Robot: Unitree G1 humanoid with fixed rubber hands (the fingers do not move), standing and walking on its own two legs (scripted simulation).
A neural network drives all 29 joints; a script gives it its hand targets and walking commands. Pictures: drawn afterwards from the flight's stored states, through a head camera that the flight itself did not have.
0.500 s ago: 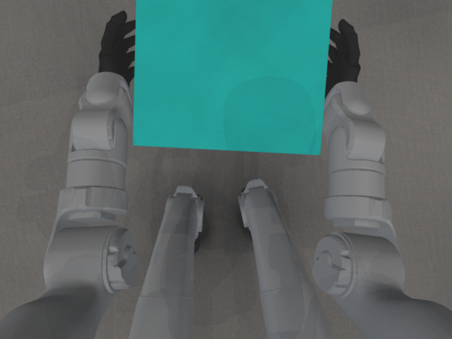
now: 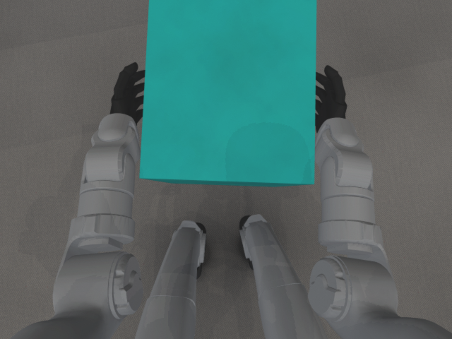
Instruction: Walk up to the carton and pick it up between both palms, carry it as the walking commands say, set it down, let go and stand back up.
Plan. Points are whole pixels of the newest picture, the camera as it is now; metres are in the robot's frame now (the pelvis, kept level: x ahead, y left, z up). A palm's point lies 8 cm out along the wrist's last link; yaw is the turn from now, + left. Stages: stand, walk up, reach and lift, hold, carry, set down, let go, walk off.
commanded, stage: reach and lift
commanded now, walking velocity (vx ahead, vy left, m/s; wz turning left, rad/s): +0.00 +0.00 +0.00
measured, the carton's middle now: (227, 106) +0.48 -0.03 -0.10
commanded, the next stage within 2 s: none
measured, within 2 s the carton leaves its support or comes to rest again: neither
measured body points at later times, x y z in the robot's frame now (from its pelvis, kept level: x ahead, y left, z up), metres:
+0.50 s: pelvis +0.10 -0.01 +0.07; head +0.15 +0.00 +0.52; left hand +0.46 +0.13 +0.05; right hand +0.42 -0.20 +0.06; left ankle +0.13 +0.10 -0.65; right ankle +0.14 -0.13 -0.65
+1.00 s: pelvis +0.12 +0.00 +0.09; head +0.09 +0.00 +0.54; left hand +0.43 +0.13 +0.11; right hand +0.41 -0.19 +0.12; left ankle +0.13 +0.10 -0.65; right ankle +0.14 -0.13 -0.65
